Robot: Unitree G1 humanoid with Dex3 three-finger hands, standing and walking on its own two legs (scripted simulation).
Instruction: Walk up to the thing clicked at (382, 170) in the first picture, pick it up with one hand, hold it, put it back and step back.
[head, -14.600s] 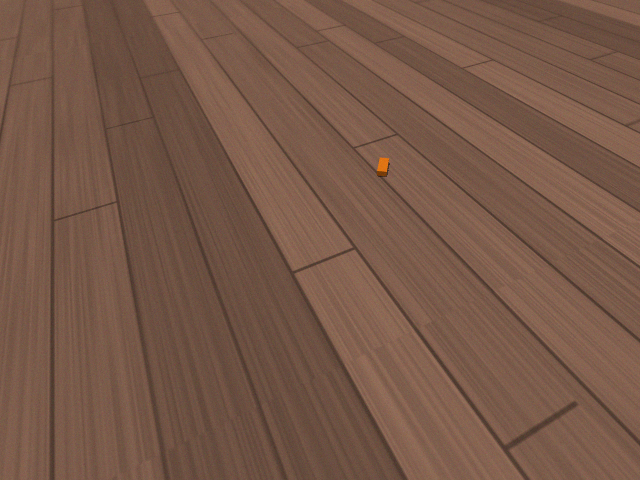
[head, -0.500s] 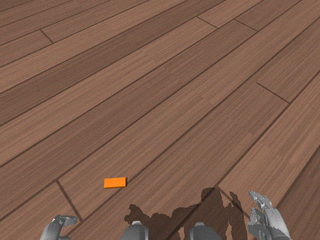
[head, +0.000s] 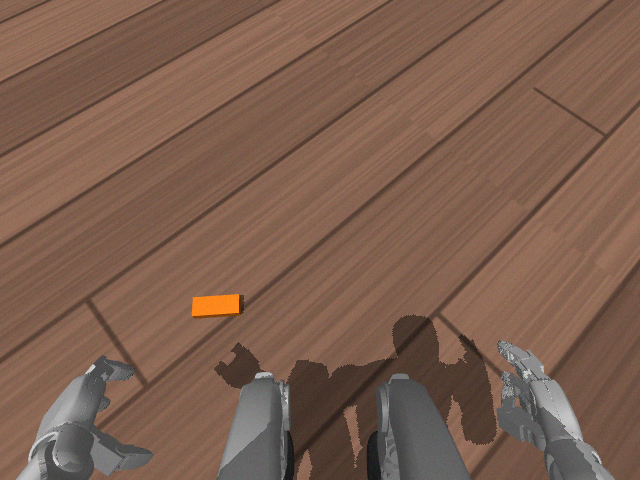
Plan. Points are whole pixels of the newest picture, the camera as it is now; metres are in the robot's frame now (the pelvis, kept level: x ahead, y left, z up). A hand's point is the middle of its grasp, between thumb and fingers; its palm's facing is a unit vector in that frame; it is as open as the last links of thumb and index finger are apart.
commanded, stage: rise first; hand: left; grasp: from above
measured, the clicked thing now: (217, 306) +0.47 +0.29 -0.57
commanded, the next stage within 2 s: none
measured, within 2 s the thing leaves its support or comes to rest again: neither
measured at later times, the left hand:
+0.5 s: hand (155, 351) +0.32 +0.33 -0.32, palm faces -0.48 -0.20 -0.85, open 13.1 cm
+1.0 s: hand (167, 326) +0.38 +0.35 -0.40, palm faces -0.47 -0.04 -0.88, open 13.0 cm
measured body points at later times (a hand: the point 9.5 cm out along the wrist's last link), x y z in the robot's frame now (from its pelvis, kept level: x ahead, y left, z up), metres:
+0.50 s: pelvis -0.07 +0.00 -0.20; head +0.16 +0.03 +0.19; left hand +0.34 +0.34 -0.27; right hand +0.05 -0.28 -0.33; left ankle +0.04 +0.12 -0.55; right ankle +0.03 -0.12 -0.55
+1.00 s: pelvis -0.05 +0.01 -0.25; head +0.19 +0.06 +0.13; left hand +0.40 +0.34 -0.35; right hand +0.02 -0.28 -0.36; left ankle +0.04 +0.12 -0.55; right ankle +0.03 -0.12 -0.55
